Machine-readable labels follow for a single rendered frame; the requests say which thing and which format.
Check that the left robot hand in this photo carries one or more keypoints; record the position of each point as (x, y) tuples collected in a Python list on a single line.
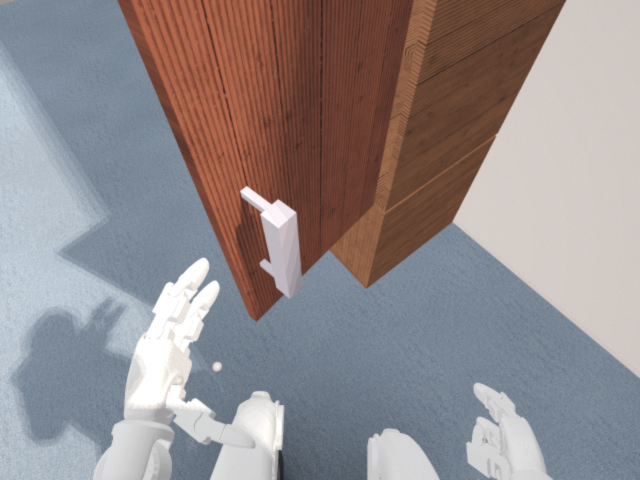
[(162, 354)]

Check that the robot left forearm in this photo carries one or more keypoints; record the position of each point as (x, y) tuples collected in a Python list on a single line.
[(139, 451)]

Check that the robot thigh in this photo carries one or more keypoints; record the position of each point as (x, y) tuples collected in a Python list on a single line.
[(263, 420), (396, 456)]

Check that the robot left thigh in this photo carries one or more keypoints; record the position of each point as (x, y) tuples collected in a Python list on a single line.
[(263, 420)]

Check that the robot right thigh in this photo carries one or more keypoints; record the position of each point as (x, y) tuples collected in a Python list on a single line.
[(396, 456)]

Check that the handle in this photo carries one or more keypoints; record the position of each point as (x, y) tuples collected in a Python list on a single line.
[(281, 233)]

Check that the right robot hand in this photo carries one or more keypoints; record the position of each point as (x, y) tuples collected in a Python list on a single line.
[(514, 445)]

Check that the cupboard door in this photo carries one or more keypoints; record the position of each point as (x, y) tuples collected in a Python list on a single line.
[(291, 98)]

